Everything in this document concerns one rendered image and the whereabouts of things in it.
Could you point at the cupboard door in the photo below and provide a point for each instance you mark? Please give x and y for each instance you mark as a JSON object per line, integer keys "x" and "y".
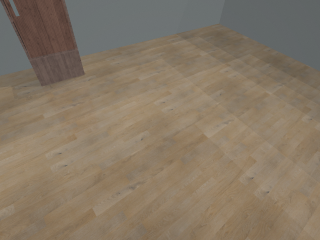
{"x": 43, "y": 26}

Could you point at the handle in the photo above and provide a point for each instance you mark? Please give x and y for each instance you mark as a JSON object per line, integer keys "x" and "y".
{"x": 14, "y": 8}

